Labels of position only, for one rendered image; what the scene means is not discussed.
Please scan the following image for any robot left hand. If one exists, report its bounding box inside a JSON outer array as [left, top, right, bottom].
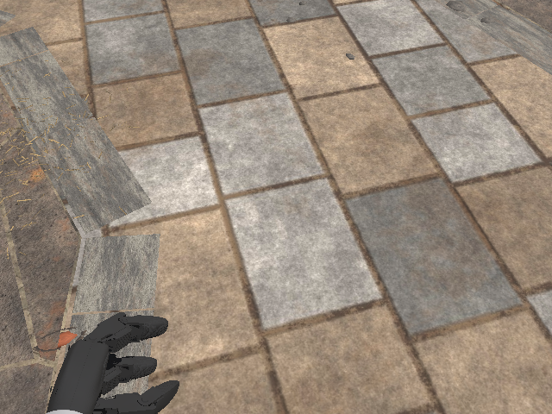
[[47, 312, 179, 414]]

